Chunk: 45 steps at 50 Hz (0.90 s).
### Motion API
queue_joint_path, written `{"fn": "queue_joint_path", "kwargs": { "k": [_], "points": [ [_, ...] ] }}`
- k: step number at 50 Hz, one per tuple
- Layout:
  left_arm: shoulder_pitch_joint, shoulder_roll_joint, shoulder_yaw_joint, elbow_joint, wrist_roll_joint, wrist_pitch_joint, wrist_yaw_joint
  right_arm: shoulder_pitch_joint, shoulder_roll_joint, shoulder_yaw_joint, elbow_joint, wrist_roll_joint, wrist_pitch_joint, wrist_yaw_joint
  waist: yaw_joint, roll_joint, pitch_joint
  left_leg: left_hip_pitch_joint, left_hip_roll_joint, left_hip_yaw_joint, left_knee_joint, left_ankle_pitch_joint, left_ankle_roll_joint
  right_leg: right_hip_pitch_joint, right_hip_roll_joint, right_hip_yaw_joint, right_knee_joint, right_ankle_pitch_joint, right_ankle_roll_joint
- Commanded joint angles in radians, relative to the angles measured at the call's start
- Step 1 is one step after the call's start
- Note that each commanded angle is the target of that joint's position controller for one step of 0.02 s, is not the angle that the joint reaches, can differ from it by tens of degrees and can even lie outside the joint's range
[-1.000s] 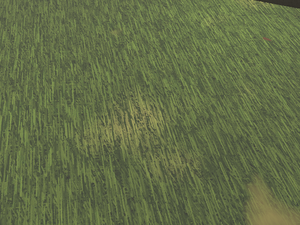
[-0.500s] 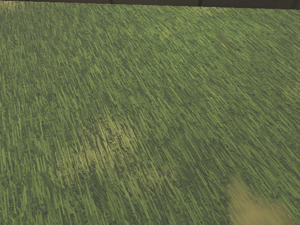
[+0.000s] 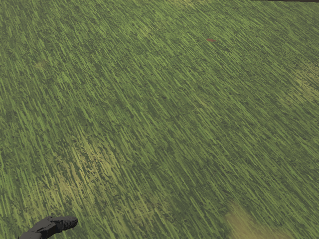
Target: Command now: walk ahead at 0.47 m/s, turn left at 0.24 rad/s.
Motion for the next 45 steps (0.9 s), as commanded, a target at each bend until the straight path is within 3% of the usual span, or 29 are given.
{"fn": "queue_joint_path", "kwargs": {
  "k": [1, 2, 3, 4, 5, 6, 7, 8, 9, 10, 12, 15, 20, 25, 27, 28, 29, 30, 31, 32, 33, 34, 35, 36, 37, 40, 45],
  "points": [
    [-0.078, 0.100, 0.029, -0.094, -0.004, -0.030, -0.007, -0.019, -0.213, -0.058, -0.047, 0.009, 0.000, -0.011, 0.067, 0.146, 0.057, -0.073, 0.263, -0.177, -0.019, 0.411, 0.149, 0.094, 0.030, 0.000, -0.063, -0.025, -0.027],
    [-0.025, 0.123, 0.040, -0.083, -0.003, -0.032, -0.002, -0.031, -0.222, -0.062, -0.048, 0.008, 0.003, -0.012, 0.104, 0.155, 0.021, -0.067, 0.255, -0.170, 0.049, 0.541, 0.136, 0.183, 0.048, -0.013, -0.076, -0.058, -0.046],
    [0.098, 0.156, 0.061, -0.049, -0.002, -0.031, 0.007, -0.040, -0.212, -0.058, -0.049, 0.003, 0.007, -0.013, 0.173, 0.145, -0.062, -0.097, 0.211, -0.134, 0.196, 0.668, 0.111, 0.365, 0.068, -0.036, -0.102, -0.061, -0.074],
    [0.266, 0.201, 0.080, -0.015, 0.006, -0.027, 0.020, -0.044, -0.171, -0.042, -0.065, -0.011, 0.007, -0.012, 0.251, 0.129, -0.198, -0.238, 0.160, -0.105, 0.428, 0.573, 0.075, 0.650, -0.014, 0.027, -0.056, -0.063, -0.114],
    [0.386, 0.306, 0.102, 0.001, 0.035, -0.019, 0.031, 0.064, -0.041, -0.005, -0.100, -0.024, -0.004, -0.010, 0.225, -0.124, -0.395, -0.585, 0.019, -0.043, 0.827, 0.118, 0.008, 1.045, -0.297, 0.411, -0.058, -0.196, -0.231],
    [0.393, 0.252, 0.085, 0.006, 0.034, -0.016, 0.024, 0.101, -0.061, -0.005, -0.090, 0.011, -0.019, -0.007, 0.218, -0.280, -0.488, -0.713, -0.026, -0.141, 1.016, -0.242, -0.003, 1.045, -0.385, 0.743, -0.256, -0.407, -0.299],
    [0.319, 0.176, 0.063, 0.008, 0.022, -0.014, 0.026, 0.002, -0.161, -0.036, -0.102, 0.038, -0.019, -0.006, 0.217, -0.175, -0.288, -0.803, 0.036, -0.145, 1.090, -0.182, 0.001, 0.902, -0.346, 0.609, -0.293, -0.499, -0.252],
    [0.261, 0.139, 0.052, 0.011, 0.014, -0.012, 0.030, -0.077, -0.170, -0.039, -0.121, 0.034, -0.017, -0.006, 0.200, -0.111, -0.171, -0.813, 0.082, -0.106, 1.078, -0.100, 0.007, 0.763, -0.312, 0.457, -0.303, -0.440, -0.225],
    [0.207, 0.109, 0.043, 0.020, 0.018, -0.014, 0.029, -0.112, -0.155, -0.040, -0.126, 0.018, -0.012, -0.007, 0.168, -0.058, -0.100, -0.776, 0.113, -0.098, 1.033, -0.036, 0.007, 0.631, -0.269, 0.352, -0.333, -0.334, -0.210],
    [0.166, 0.085, 0.038, 0.025, 0.027, -0.022, 0.028, -0.105, -0.140, -0.045, -0.123, 0.010, 0.000, -0.007, 0.133, -0.076, -0.065, -0.724, 0.142, -0.108, 0.990, 0.012, 0.005, 0.541, -0.231, 0.259, -0.365, -0.255, -0.199],
    [0.126, 0.079, 0.043, 0.042, 0.029, -0.037, 0.029, -0.077, -0.097, -0.041, -0.113, 0.014, 0.025, -0.003, 0.098, -0.080, -0.037, -0.660, 0.157, -0.100, 0.966, 0.049, -0.004, 0.449, -0.213, 0.151, -0.422, -0.163, -0.205],
    [0.120, 0.107, 0.056, 0.072, 0.029, -0.053, 0.033, -0.131, -0.082, -0.039, -0.144, 0.005, 0.043, -0.007, 0.087, -0.032, 0.016, -0.723, 0.164, -0.113, 0.889, 0.134, -0.023, 0.426, -0.222, 0.041, -0.465, -0.053, -0.220],
    [0.155, 0.154, 0.067, 0.103, 0.025, -0.040, 0.046, -0.281, -0.062, -0.025, -0.192, 0.001, 0.025, 0.026, 0.138, 0.006, 0.052, -0.714, 0.142, -0.041, 0.585, 0.372, -0.015, 0.483, -0.192, -0.130, -0.473, 0.025, -0.195],
    [0.230, 0.203, 0.084, 0.141, -0.002, -0.005, 0.049, -0.413, -0.071, -0.023, -0.267, 0.003, 0.025, 0.056, 0.180, 0.015, 0.086, -0.749, 0.118, 0.023, 0.424, 0.303, 0.032, 0.662, -0.241, -0.187, -0.415, 0.104, -0.167],
    [0.226, 0.231, 0.092, 0.142, -0.011, 0.011, 0.051, -0.395, -0.098, -0.036, -0.285, 0.000, 0.030, 0.061, 0.150, -0.014, 0.045, -0.672, 0.064, 0.076, 0.405, 0.202, 0.068, 0.711, -0.243, -0.218, -0.305, 0.387, -0.145],
    [0.220, 0.247, 0.096, 0.139, -0.016, 0.019, 0.054, -0.338, -0.124, -0.051, -0.280, -0.001, 0.035, 0.059, 0.111, -0.034, -0.006, -0.581, 0.022, 0.107, 0.408, 0.148, 0.091, 0.721, -0.236, -0.233, -0.195, 0.559, -0.133],
    [0.206, 0.248, 0.094, 0.135, -0.022, 0.028, 0.056, -0.208, -0.163, -0.076, -0.251, 0.001, 0.039, 0.054, 0.032, -0.030, -0.078, -0.407, -0.031, 0.132, 0.371, 0.151, 0.122, 0.684, -0.211, -0.260, -0.010, 0.650, -0.112],
    [0.213, 0.219, 0.081, 0.128, -0.015, 0.027, 0.060, -0.031, -0.229, -0.113, -0.205, 0.005, 0.048, 0.038, -0.053, 0.007, -0.170, -0.117, -0.049, 0.087, 0.336, 0.195, 0.162, 0.520, -0.171, -0.274, 0.247, 0.537, -0.071],
    [0.287, 0.091, 0.040, 0.076, 0.030, 0.012, 0.055, 0.004, -0.354, -0.139, -0.195, 0.013, 0.050, 0.020, 0.019, 0.270, -0.240, 0.228, 0.205, -0.393, 0.289, 0.098, 0.309, 0.077, -0.027, -0.260, 0.633, -0.229, 0.000],
    [0.259, 0.089, 0.024, 0.055, 0.022, -0.026, 0.045, 0.000, -0.331, -0.120, -0.244, 0.006, 0.028, 0.030, 0.019, 0.249, -0.420, 0.351, 0.346, -0.853, 0.102, -0.073, 0.431, -0.102, 0.098, 0.004, 0.816, -0.618, 0.009],
    [0.134, 0.176, 0.046, 0.026, -0.021, -0.047, 0.034, -0.021, -0.250, -0.095, -0.236, -0.004, 0.011, 0.039, -0.023, 0.142, -0.322, 0.300, 0.329, -0.746, 0.047, -0.059, 0.362, -0.201, 0.042, 0.073, 0.833, -0.534, -0.012],
    [0.103, 0.165, 0.040, 0.012, -0.027, -0.061, 0.034, -0.060, -0.225, -0.087, -0.230, -0.005, 0.001, 0.040, 0.009, 0.116, -0.202, 0.165, 0.292, -0.611, 0.049, 0.012, 0.326, -0.211, 0.002, 0.060, 0.761, -0.447, -0.031],
    [0.109, 0.156, 0.039, 0.025, -0.002, -0.065, 0.043, -0.130, -0.195, -0.078, -0.237, -0.003, -0.001, 0.037, 0.057, 0.050, -0.136, 0.024, 0.249, -0.502, 0.055, 0.120, 0.293, -0.157, -0.039, 0.060, 0.670, -0.380, -0.029],
    [0.125, 0.165, 0.046, 0.034, 0.015, -0.058, 0.047, -0.181, -0.165, -0.067, -0.252, -0.012, -0.002, 0.032, 0.094, 0.063, -0.105, -0.085, 0.214, -0.425, 0.041, 0.226, 0.278, -0.081, -0.065, 0.064, 0.601, -0.333, -0.024],
    [0.141, 0.167, 0.049, 0.038, 0.019, -0.046, 0.045, -0.206, -0.157, -0.063, -0.265, -0.020, -0.002, 0.028, 0.117, 0.086, -0.098, -0.151, 0.196, -0.397, 0.019, 0.280, 0.277, -0.027, -0.072, 0.065, 0.574, -0.306, -0.015],
    [0.133, 0.129, 0.040, 0.040, 0.034, -0.019, 0.046, -0.195, -0.176, -0.068, -0.253, -0.014, -0.008, 0.011, 0.126, 0.074, -0.077, -0.255, 0.163, -0.307, -0.006, 0.407, 0.286, 0.009, -0.056, 0.036, 0.452, -0.237, 0.034],
    [-0.056, 0.085, 0.016, -0.004, 0.025, -0.021, 0.037, -0.133, -0.198, -0.075, -0.219, -0.004, 0.003, -0.013, 0.057, 0.113, -0.023, -0.315, 0.097, -0.243, 0.004, 0.263, 0.219, 0.066, 0.011, 0.028, 0.075, 0.053, 0.065]
  ]
}}
Velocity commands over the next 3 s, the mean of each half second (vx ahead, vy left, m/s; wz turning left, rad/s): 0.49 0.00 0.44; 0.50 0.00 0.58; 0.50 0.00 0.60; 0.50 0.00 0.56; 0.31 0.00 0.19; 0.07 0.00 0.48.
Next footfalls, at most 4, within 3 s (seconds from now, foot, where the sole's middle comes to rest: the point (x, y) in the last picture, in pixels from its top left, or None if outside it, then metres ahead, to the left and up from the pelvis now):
0.08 right None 0.23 -0.14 -0.78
0.60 left None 0.46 0.17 -0.78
1.08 right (117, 166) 0.80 0.11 -0.78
1.60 left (31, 169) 0.82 0.51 -0.78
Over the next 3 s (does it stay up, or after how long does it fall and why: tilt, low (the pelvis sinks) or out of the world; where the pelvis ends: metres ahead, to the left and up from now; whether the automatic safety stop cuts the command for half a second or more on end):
stays up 1.05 0.74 -0.01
